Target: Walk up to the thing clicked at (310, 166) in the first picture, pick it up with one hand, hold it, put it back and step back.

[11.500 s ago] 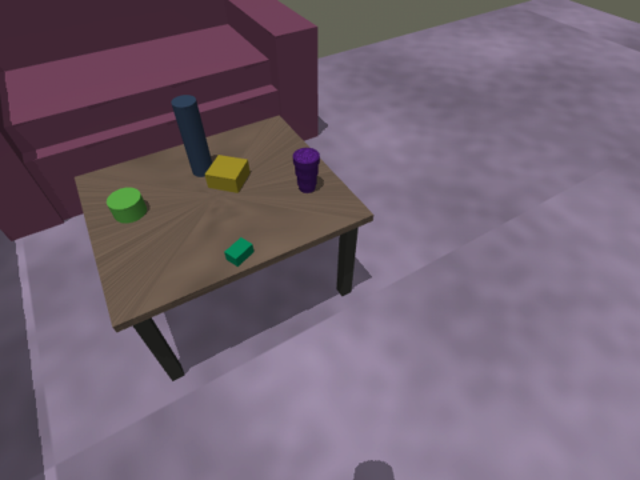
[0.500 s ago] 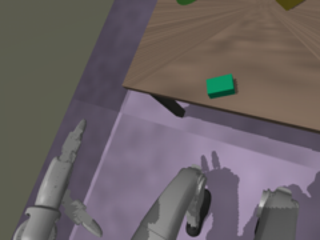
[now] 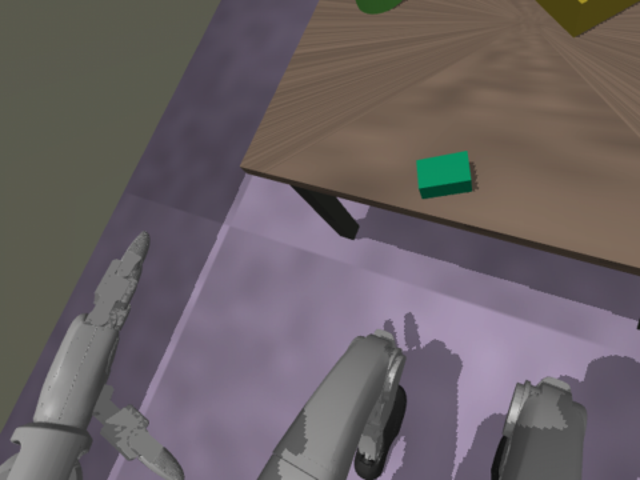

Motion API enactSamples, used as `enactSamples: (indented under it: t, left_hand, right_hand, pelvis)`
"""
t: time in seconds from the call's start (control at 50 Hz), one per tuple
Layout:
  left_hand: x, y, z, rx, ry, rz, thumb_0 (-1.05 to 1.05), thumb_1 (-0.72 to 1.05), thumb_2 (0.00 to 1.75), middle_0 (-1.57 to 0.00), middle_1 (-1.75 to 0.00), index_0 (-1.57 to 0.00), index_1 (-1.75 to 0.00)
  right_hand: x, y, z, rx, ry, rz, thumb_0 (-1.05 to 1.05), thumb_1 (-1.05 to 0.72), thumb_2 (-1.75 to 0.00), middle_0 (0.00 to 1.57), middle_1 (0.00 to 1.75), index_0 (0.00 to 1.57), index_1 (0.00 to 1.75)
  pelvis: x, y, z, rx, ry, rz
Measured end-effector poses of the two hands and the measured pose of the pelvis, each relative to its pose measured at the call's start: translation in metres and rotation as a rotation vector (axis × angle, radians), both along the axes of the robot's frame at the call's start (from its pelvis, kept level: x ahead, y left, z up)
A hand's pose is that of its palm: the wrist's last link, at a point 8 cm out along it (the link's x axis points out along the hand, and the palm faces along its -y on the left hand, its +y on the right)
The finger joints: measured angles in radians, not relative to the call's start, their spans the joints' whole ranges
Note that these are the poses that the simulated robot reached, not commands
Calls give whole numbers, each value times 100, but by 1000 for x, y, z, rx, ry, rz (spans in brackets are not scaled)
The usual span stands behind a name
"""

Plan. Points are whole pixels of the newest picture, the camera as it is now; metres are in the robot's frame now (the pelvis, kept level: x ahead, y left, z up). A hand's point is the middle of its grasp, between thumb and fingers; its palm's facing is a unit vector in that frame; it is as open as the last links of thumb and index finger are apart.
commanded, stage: close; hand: right
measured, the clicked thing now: out of the picture +0.62 -0.29 -0.05
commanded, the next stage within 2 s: settle in 0.72 s
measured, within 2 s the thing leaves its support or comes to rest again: leaves its support in 1.18 s
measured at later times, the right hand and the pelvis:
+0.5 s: hand out of the picture +0.57 -0.28 -0.04, palm faces +0.36 +0.93 +0.00, open 14.0 cm; pelvis +0.00 +0.00 -0.01, yaw +0 degrees
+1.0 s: hand out of the picture +0.56 -0.28 -0.03, palm faces +0.36 +0.93 -0.02, open 10.2 cm; pelvis +0.00 +0.00 +0.00, yaw +0 degrees
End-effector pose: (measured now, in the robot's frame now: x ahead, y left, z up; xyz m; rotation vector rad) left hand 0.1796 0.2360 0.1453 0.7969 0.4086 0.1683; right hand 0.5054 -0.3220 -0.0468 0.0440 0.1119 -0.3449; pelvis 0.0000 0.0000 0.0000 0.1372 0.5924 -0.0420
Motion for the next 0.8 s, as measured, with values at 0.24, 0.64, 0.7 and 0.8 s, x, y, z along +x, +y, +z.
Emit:
enactSamples:
  t: [0.24,0.64,0.7,0.8]
  left_hand:
    - [-3,6,0,64,23,21,-1,-55,7,-6,-5,-6,-5]
    - [2,9,0,75,56,29,-1,-55,8,-5,-5,-5,-5]
    - [5,8,3,68,42,26,-1,-55,8,-5,-5,-5,-5]
    - [7,1,6,33,23,3,-1,-55,7,-5,-5,-5,-5]
  right_hand:
    - [11,3,0,-49,-57,14,-1,48,-5,22,13,21,13]
    - [31,-9,18,-58,-73,-41,-1,28,-35,73,56,84,60]
    - [30,-10,21,-71,-64,-35,-1,22,-44,78,64,95,71]
    - [26,-8,21,-52,-44,-39,-3,30,-52,78,73,93,81]
  pelvis:
    - [-2,3,-6,4,7,-4]
    - [4,0,-7,5,29,-7]
    - [5,1,-6,1,26,-9]
    - [6,1,-2,0,19,-9]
